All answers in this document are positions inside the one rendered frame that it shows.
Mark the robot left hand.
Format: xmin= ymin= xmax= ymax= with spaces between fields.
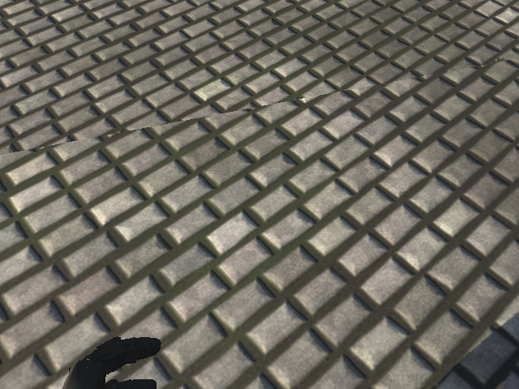
xmin=62 ymin=336 xmax=161 ymax=389

